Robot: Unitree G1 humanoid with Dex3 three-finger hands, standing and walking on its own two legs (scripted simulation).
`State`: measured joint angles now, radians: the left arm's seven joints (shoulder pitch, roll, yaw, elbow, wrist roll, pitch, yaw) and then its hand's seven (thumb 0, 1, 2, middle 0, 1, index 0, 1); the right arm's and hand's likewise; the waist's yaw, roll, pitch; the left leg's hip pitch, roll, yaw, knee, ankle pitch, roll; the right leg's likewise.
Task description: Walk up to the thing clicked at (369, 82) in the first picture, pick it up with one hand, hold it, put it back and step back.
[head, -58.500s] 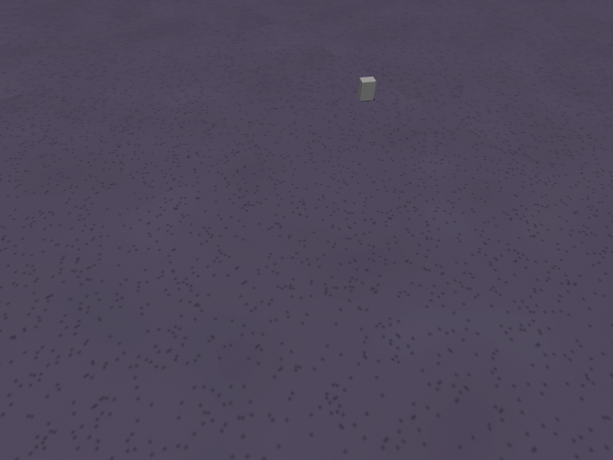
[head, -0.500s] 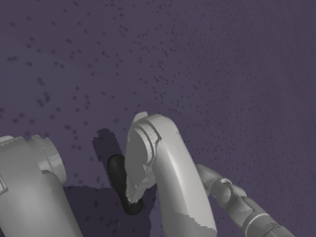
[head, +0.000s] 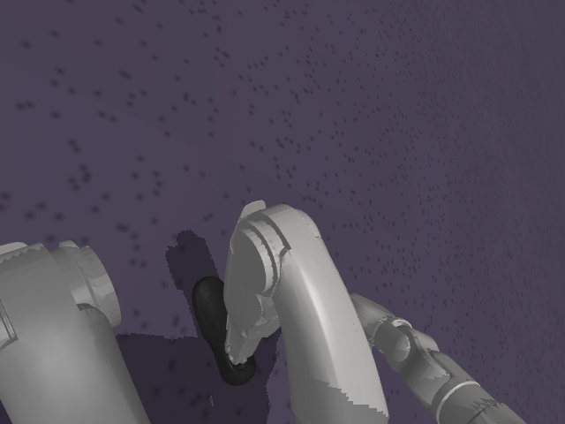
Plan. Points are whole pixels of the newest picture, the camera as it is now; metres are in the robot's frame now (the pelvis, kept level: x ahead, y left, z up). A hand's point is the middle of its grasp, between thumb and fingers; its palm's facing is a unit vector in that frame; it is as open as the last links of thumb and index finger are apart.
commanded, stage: withdraw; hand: left
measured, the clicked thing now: out of the picture +0.44 +0.35 -0.22
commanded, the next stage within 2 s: rise in 0.32 s
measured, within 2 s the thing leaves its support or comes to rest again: neither
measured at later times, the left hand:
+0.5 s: hand out of the picture +0.30 +0.42 -0.10, palm faces +0.62 -0.78 -0.11, open 17.0 cm
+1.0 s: hand out of the picture +0.20 +0.41 +0.05, palm faces +0.45 -0.72 -0.53, open 17.2 cm
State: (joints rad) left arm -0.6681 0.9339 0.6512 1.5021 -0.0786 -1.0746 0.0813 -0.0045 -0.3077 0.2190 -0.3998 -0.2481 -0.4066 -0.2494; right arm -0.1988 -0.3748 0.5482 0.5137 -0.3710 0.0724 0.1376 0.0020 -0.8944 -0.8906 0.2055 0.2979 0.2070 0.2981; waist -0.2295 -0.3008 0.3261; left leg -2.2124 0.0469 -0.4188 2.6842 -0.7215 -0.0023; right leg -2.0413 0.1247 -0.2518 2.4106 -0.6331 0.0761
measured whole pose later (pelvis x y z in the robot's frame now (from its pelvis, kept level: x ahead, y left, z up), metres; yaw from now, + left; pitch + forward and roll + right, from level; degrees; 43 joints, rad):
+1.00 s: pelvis +0.02 -0.02 +0.14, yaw +12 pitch +33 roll -6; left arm -0.09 0.53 0.45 0.51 0.01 -0.08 0.02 -0.01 -0.50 0.08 -0.06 -0.06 -0.07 -0.06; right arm 0.05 -0.28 0.00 0.57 0.03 0.12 0.03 0.01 -0.90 -0.90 0.20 0.30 0.20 0.30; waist 0.02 0.01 -0.11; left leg -2.05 0.06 -0.10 2.13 -0.66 0.00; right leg -1.97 0.01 -0.04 2.07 -0.67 0.04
